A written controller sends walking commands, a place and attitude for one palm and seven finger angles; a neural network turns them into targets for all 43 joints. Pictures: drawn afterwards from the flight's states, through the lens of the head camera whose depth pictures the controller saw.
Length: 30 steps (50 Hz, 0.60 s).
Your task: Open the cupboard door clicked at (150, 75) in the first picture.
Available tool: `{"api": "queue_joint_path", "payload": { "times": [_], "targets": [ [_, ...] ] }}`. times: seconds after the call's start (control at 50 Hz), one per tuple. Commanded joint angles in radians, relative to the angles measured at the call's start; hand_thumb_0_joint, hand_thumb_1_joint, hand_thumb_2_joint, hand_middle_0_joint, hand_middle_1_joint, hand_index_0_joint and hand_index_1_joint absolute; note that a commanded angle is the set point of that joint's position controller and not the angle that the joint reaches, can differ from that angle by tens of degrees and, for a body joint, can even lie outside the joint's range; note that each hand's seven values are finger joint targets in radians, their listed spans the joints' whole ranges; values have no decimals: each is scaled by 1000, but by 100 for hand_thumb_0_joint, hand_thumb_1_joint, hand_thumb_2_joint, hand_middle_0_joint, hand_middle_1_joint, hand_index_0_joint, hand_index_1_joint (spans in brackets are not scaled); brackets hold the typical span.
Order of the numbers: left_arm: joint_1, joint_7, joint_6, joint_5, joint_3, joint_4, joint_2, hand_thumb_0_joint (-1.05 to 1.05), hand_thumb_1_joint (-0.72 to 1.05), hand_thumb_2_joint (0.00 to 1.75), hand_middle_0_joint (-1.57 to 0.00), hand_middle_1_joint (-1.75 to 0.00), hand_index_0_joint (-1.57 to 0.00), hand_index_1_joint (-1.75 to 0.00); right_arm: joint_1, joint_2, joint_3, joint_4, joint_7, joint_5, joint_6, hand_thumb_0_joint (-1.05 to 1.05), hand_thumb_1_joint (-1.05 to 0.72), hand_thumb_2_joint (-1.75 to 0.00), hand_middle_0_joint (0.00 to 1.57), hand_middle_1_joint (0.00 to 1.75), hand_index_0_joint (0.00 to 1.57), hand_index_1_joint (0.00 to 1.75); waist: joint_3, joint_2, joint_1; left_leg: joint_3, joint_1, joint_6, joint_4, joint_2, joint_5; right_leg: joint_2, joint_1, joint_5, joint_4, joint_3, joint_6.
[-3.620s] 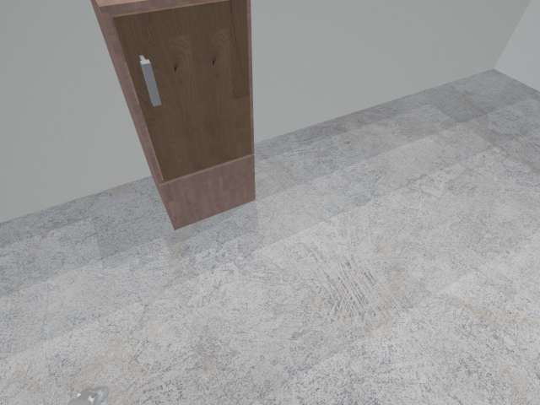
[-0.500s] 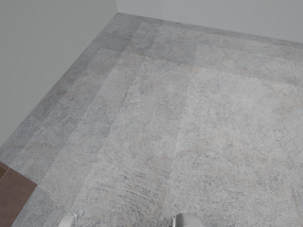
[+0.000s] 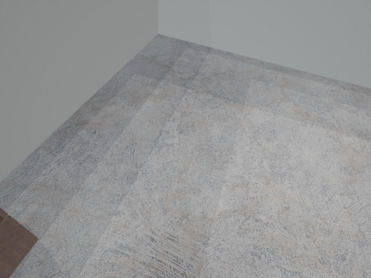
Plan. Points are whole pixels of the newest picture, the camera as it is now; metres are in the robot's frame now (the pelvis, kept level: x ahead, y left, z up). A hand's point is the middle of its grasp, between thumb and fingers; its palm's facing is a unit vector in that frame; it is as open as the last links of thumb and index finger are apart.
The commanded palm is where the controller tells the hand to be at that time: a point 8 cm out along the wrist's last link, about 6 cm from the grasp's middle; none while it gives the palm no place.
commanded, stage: turn to face it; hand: left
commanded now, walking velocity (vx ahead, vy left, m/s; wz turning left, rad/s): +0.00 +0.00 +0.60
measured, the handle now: out of the picture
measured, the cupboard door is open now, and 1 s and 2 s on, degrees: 0 0 0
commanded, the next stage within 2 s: take the last steps up to it in 2.00 s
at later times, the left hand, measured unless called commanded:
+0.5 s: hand out of the picture +0.03 +0.17 -0.13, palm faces +0.29 -0.91 -0.30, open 7.4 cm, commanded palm none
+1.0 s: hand out of the picture -0.17 +0.17 -0.17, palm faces +0.61 -0.75 -0.26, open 7.4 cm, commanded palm none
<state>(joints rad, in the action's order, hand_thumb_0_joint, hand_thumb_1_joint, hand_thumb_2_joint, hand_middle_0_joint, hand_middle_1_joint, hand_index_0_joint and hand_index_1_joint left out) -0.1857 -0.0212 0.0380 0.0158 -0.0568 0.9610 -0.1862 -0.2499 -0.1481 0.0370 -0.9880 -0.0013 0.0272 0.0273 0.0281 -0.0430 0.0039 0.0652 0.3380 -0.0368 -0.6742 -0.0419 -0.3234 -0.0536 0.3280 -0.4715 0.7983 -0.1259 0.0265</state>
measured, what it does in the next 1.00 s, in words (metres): steps on the spot, turning left: right foot, then left foot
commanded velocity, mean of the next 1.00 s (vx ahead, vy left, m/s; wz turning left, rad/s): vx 0.00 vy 0.00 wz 0.60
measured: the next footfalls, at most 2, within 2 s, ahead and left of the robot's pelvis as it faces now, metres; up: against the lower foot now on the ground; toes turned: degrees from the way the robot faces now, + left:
right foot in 0.44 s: +0.03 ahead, -0.15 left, +0.00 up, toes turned +13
left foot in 0.90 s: -0.08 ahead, +0.08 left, +0.00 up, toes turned +39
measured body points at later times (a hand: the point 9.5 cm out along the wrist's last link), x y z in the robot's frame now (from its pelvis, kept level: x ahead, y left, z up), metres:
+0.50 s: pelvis -0.03 -0.05 +0.01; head +0.01 -0.08 +0.46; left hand +0.01 +0.22 -0.11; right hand +0.09 -0.30 -0.15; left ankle +0.00 +0.08 -0.69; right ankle -0.01 -0.16 -0.73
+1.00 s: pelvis -0.05 -0.03 +0.00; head -0.03 +0.02 +0.45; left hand -0.20 +0.21 -0.15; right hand +0.20 -0.17 -0.12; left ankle -0.11 +0.05 -0.72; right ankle -0.01 -0.16 -0.66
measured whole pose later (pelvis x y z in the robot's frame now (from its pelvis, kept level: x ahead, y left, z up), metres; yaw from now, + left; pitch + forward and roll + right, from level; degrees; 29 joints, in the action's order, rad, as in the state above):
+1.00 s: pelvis -0.05 -0.03 +0.00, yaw +35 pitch +0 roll +0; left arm -0.26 -0.01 0.07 0.02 -0.08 0.95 -0.28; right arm -0.11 -0.23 0.06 -0.89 0.02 0.02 0.03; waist 0.10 -0.05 -0.03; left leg 0.07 0.29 -0.04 -0.61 0.00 -0.33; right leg -0.14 0.41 -0.53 1.06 -0.12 0.08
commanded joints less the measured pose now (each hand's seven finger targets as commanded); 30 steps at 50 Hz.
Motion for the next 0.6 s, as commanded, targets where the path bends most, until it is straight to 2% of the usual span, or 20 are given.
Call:
{"api": "queue_joint_path", "payload": {
  "times": [0.0,0.02,0.06,0.08,0.16,0.22,0.3,0.34,0.36,0.38,0.4,0.42,0.44,0.46,0.5,0.52,0.54,0.58],
  "targets": [
    [27,0,-12,7,-38,-86,-93,0,90,90,-20,-30,-20,-30,-37,-203,42,65,-22,1,-25,0,-90,-90,20,30,20,30,24,259,13,-391,-59,-122,410,-255,275,-24,216,9,335,122,14],
    [10,4,-16,6,-38,-80,-89,0,90,90,-20,-30,-20,-30,-20,-202,43,73,-23,0,-29,0,-90,-90,20,30,20,30,-21,216,4,-342,-119,-112,385,-226,325,-21,225,47,333,123,21],
    [1,7,-20,2,-38,-70,-86,0,90,90,-20,-30,-20,-30,-33,-207,49,78,-24,-5,-34,0,-90,-90,20,30,20,30,-95,158,12,-299,-215,-107,356,-196,422,-17,229,81,316,120,35],
    [5,5,-19,0,-37,-73,-86,0,90,90,-20,-30,-20,-30,-46,-210,53,78,-24,-6,-34,0,-90,-90,20,30,20,30,-119,163,21,-307,-240,-114,350,-197,444,-17,228,79,302,126,42],
    [44,2,-16,-3,-37,-93,-87,0,90,90,-20,-30,-20,-30,-76,-226,65,74,-20,-6,-27,0,-90,-90,20,30,20,30,-133,161,45,-362,-281,-134,340,-194,455,-7,218,49,200,131,57],
    [64,0,-12,-7,-35,-108,-88,0,90,90,-20,-30,-20,-30,-66,-246,75,78,-15,-2,-18,0,-90,-90,20,30,20,30,-118,188,54,-412,-241,-141,344,-187,396,7,174,17,115,130,57],
    [21,-4,-10,-13,-32,-109,-96,0,90,90,-20,-30,-20,-30,-14,-268,84,98,-8,1,-2,0,-90,-90,20,30,20,30,-118,221,33,-466,-148,-129,347,-157,309,38,45,22,-42,128,39],
    [-40,-7,-11,-17,-36,-100,-107,0,90,90,-20,-30,-20,-30,24,-271,91,116,-2,1,5,0,-90,-90,20,30,20,30,-116,226,6,-477,-64,-103,344,-122,237,57,-73,75,-177,114,27],
    [-77,-8,-15,-15,-39,-92,-123,0,90,90,-20,-30,-20,-30,50,-265,92,124,1,-3,8,0,-90,-90,20,30,20,30,-111,212,-17,-462,1,-75,322,-94,190,57,-164,150,-289,106,22],
    [-133,-12,-22,-12,-48,-84,-153,0,90,90,-20,-30,-20,-30,68,-242,90,136,5,-8,11,0,-90,-90,20,30,20,30,-122,149,-45,-417,111,-27,257,-43,84,6,-299,199,-447,136,6],
    [-142,-20,-32,8,-67,-95,-247,0,90,90,-20,-30,-20,-30,46,-169,84,151,9,-16,15,0,-90,-90,20,30,20,30,-118,-131,-50,-246,304,57,6,82,-109,-252,-404,35,-597,388,-76],
    [-72,-22,-26,9,-62,-126,-297,0,90,90,-20,-30,-20,-30,69,-177,84,170,7,-5,12,0,-90,-90,20,30,20,30,-52,-273,-47,-130,361,89,-243,124,-226,-442,-242,20,-633,561,-160],
    [9,-24,-25,4,-49,-152,-258,0,90,90,-20,-30,-20,-30,67,-214,90,167,13,4,15,0,-90,-90,20,30,20,30,-13,-151,-10,-167,295,71,-378,67,-183,-419,-94,35,-626,456,-170],
    [66,-27,-34,2,-48,-161,-211,0,90,90,-20,-30,-20,-30,55,-200,92,149,17,4,25,0,-90,-90,20,30,20,30,8,-167,23,-161,284,72,-433,50,-138,-352,-71,111,-609,386,-144],
    [86,-16,-44,0,-24,-164,-165,0,90,90,-20,-30,-20,-30,28,-192,85,111,28,3,31,0,-90,-90,20,30,20,30,66,-119,47,-107,275,95,-528,28,-38,-248,-73,348,-524,214,-115],
    [60,-14,-49,0,-19,-157,-157,0,90,90,-20,-30,-20,-30,17,-181,82,108,30,0,32,0,-90,-90,20,30,20,30,59,-125,42,-90,283,104,-543,32,-15,-231,-104,433,-500,157,-108],
    [29,-14,-50,1,-20,-151,-161,0,90,90,-20,-30,-20,-30,19,-176,81,106,31,-2,33,0,-90,-90,20,30,20,30,41,-128,31,-79,285,110,-544,30,-6,-229,-141,467,-485,131,-106],
    [-27,-15,-52,3,-21,-137,-170,0,90,90,-20,-30,-20,-30,60,-174,76,116,32,-3,35,0,-90,-90,20,30,20,30,30,-116,5,-61,285,123,-508,18,-8,-241,-195,521,-475,114,-110]
  ]
}}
